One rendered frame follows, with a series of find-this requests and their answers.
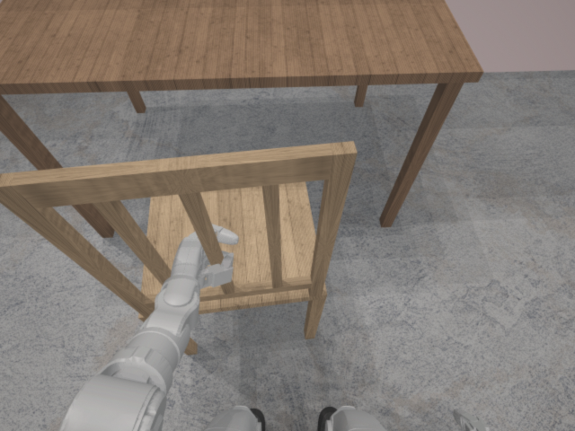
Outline left robot thigh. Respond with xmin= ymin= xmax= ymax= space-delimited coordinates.
xmin=203 ymin=409 xmax=261 ymax=431

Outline robot right hand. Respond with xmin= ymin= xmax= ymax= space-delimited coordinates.
xmin=453 ymin=409 xmax=489 ymax=431

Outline left robot forearm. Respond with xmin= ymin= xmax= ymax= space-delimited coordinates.
xmin=58 ymin=275 xmax=200 ymax=431

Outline robot right foot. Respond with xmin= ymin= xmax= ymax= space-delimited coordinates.
xmin=317 ymin=407 xmax=337 ymax=431

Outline robot left hand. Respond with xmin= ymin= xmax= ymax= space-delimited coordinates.
xmin=171 ymin=224 xmax=239 ymax=289

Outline chair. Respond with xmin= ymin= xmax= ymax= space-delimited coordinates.
xmin=0 ymin=141 xmax=358 ymax=356

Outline left robot upper arm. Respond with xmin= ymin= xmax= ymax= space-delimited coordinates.
xmin=63 ymin=374 xmax=167 ymax=431

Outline table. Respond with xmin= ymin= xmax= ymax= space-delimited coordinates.
xmin=0 ymin=0 xmax=483 ymax=238

